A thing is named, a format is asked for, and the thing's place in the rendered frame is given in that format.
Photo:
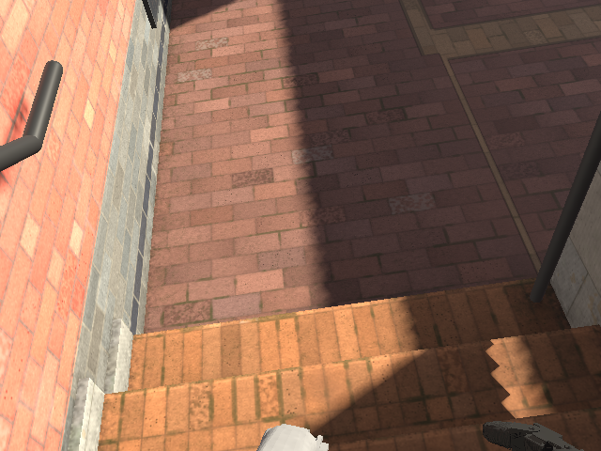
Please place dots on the stairs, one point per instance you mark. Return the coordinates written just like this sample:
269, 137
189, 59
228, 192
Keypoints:
415, 373

